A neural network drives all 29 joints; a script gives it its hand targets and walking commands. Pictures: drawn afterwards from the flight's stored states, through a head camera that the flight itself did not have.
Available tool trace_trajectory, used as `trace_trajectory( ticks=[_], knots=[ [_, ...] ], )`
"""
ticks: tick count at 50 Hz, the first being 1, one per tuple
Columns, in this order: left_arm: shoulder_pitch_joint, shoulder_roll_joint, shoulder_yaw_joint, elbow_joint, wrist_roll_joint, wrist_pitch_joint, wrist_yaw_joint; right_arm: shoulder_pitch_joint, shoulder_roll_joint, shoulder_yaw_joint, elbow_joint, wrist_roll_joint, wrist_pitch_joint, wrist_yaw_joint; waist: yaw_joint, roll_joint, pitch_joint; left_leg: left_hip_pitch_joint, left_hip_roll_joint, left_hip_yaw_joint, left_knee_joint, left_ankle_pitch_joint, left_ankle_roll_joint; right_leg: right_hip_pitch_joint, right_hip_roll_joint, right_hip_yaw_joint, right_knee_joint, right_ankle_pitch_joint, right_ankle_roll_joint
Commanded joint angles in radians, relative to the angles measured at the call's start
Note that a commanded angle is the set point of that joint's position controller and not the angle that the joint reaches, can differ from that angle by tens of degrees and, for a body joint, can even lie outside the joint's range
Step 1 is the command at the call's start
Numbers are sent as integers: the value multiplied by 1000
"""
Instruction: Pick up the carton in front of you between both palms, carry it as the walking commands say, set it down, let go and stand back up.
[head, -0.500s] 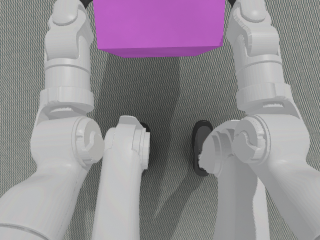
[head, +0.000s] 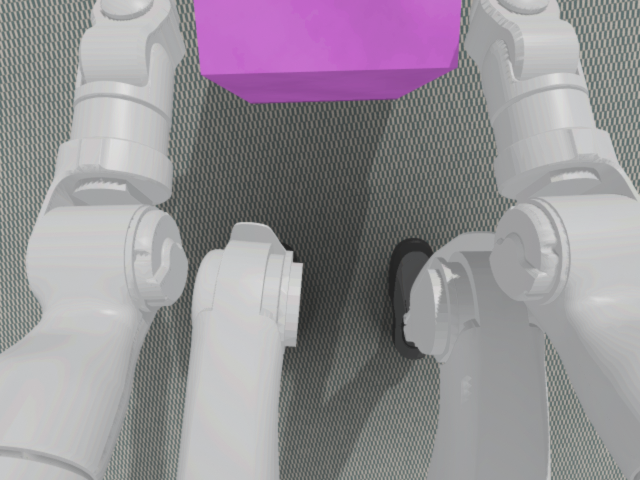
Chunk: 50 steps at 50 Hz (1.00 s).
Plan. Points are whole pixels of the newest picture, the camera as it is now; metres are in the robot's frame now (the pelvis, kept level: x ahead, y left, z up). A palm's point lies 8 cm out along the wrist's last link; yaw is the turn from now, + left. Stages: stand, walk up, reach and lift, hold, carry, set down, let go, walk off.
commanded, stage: set down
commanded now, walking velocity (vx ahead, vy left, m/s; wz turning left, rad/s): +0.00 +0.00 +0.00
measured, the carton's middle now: out of the picture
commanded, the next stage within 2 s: none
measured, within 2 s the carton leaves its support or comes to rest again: neither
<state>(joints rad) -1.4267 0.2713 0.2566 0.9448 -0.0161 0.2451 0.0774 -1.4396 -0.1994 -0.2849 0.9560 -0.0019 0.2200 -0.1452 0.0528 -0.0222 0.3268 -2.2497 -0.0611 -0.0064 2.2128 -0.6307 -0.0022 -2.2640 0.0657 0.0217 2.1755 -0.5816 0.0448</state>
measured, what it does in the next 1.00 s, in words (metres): stands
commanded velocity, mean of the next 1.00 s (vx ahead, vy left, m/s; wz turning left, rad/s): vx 0.00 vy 0.00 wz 0.00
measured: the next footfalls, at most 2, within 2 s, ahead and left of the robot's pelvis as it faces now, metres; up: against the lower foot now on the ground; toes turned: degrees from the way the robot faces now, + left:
none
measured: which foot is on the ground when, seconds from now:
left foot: down 0.00-1.00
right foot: down 0.00-1.00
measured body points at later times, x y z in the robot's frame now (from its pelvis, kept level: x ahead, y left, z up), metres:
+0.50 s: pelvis -0.01 +0.00 -0.01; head +0.36 +0.02 +0.23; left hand +0.55 +0.20 -0.18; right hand +0.57 -0.11 -0.18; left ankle +0.09 +0.11 -0.34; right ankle +0.11 -0.12 -0.34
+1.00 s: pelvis +0.00 +0.00 -0.01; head +0.38 +0.02 +0.22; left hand +0.55 +0.24 -0.19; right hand +0.58 -0.15 -0.20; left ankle +0.09 +0.11 -0.34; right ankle +0.11 -0.12 -0.34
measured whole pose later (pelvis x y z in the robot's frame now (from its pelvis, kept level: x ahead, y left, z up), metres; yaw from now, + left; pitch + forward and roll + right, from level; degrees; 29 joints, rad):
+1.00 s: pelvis +0.00 +0.00 -0.01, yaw +0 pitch +32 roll -1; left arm -1.53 0.44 0.16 1.16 -0.17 0.07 0.05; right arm -1.53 -0.39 -0.11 1.14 0.18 0.08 -0.12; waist 0.05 -0.02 0.50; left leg -2.18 -0.06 -0.01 2.28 -0.66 -0.01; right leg -2.20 0.07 0.02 2.24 -0.61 0.04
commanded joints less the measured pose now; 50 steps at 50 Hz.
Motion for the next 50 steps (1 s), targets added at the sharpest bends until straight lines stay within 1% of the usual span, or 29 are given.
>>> trace_trajectory(
  ticks=[1, 3, 4, 9, 15, 21, 25, 26, 30, 31, 34, 35, 36, 37, 38, 39, 40, 41, 42, 44, 47, 50],
  knots=[
    [-626, -880, -330, -148, -104, -47, -292, -621, 879, 343, -119, 94, -38, 252, 33, -19, -1173, 507, -48, 53, -198, 387, -8, 629, 74, -88, -86, 330, -42],
    [-634, -860, -314, -132, -98, -48, -297, -626, 872, 338, -98, 93, -37, 251, 45, -32, -1145, 484, -45, 56, -194, 364, -4, 635, 73, -85, -84, 316, -43],
    [-634, -854, -306, -119, -94, -47, -301, -621, 862, 331, -84, 86, -34, 251, 43, -35, -1118, 472, -43, 55, -193, 346, -2, 626, 73, -84, -85, 300, -43],
    [-600, -832, -259, -56, -55, -36, -320, -588, 829, 274, -25, 51, -23, 268, 41, -8, -951, 434, -41, 49, -195, 277, 4, 529, 73, -79, -94, 217, -54],
    [-532, -801, -208, 5, -7, -22, -339, -529, 784, 220, 33, 16, -13, 280, 38, -1, -783, 381, -37, 40, -193, 210, 8, 469, 71, -70, -98, 152, -61],
    [-478, -747, -159, 49, 35, -8, -347, -481, 723, 178, 73, -9, -4, 285, 31, 5, -664, 357, -34, 30, -193, 154, 12, 438, 69, -63, -100, 101, -65],
    [-449, -709, -131, 70, 58, 1, -350, -451, 683, 153, 99, -23, 2, 288, 25, 2, -603, 347, -33, 24, -191, 125, 15, 429, 67, -60, -100, 77, -66],
    [-438, -695, -121, 85, 65, 2, -345, -442, 664, 139, 108, -33, -1, 279, 18, 0, -583, 336, -32, 21, -189, 116, 14, 436, 66, -60, -99, 74, -64],
    [-417, -672, -108, 86, 79, 7, -349, -419, 642, 129, 123, -40, 3, 287, 18, -1, -561, 352, -31, 21, -185, 111, 15, 442, 66, -60, -94, 71, -65],
    [-407, -659, -102, 94, 84, 6, -344, -414, 623, 118, 125, -46, -3, 277, 14, -3, -555, 348, -30, 21, -183, 111, 12, 457, 63, -62, -93, 75, -61],
    [-396, -629, -91, 84, 95, 1, -337, -410, 591, 121, 122, -45, -10, 275, 19, -2, -580, 380, -26, 26, -179, 128, 5, 487, 60, -65, -86, 94, -53],
    [-388, -601, -84, 85, 98, -3, -329, -410, 562, 121, 118, -43, -16, 268, 21, -2, -590, 389, -23, 30, -178, 135, 0, 502, 57, -66, -84, 101, -48],
    [-364, -535, -61, 89, 101, -11, -312, -399, 490, 109, 108, -45, -26, 254, 20, 0, -603, 402, -19, 35, -176, 143, -8, 526, 53, -69, -83, 111, -41],
    [-336, -421, -31, 96, 106, -25, -284, -373, 382, 84, 107, -49, -38, 230, 20, 2, -610, 418, -14, 38, -175, 158, -16, 539, 45, -72, -78, 125, -34],
    [-299, -241, 16, 95, 113, -48, -239, -328, 211, 42, 112, -58, -56, 191, 22, 4, -624, 446, -7, 39, -176, 175, -25, 551, 35, -75, -76, 135, -26],
    [-283, -41, 59, 87, 119, -77, -181, -297, 13, 5, 113, -67, -78, 143, 23, 9, -658, 478, -2, 36, -175, 197, -33, 563, 30, -78, -74, 153, -16],
    [-267, 178, 83, 52, 100, -116, -109, -277, -212, -15, 94, -54, -109, 83, 21, 15, -718, 512, 2, 33, -174, 236, -40, 579, 25, -76, -75, 185, -9],
    [-313, 227, 52, 42, 51, -139, -69, -324, -249, 10, 84, -15, -127, 53, 22, 12, -813, 548, 4, 22, -174, 298, -41, 608, 24, -67, -67, 242, -7],
    [-351, 261, 34, 50, 5, -160, -44, -359, -274, 28, 85, 19, -140, 35, 19, 5, -879, 554, 9, 18, -163, 346, -43, 628, 18, -62, -53, 293, -6],
    [-393, 299, -15, 69, -75, -188, -20, -408, -290, 81, 76, 86, -156, 20, 27, -17, -992, 542, 20, 19, -141, 415, -40, 673, 5, -53, -26, 384, -6],
    [-383, 293, -90, 104, -154, -203, -18, -424, -264, 177, 57, 182, -164, 24, 50, -30, -1094, 528, 32, 22, -131, 469, -32, 721, -7, -45, -10, 453, -9],
    [-362, 289, -128, 119, -197, -201, -22, -396, -254, 221, 55, 235, -159, 31, 55, -22, -1159, 557, 38, 26, -138, 492, -31, 734, -7, -49, -16, 467, -13]
  ],
)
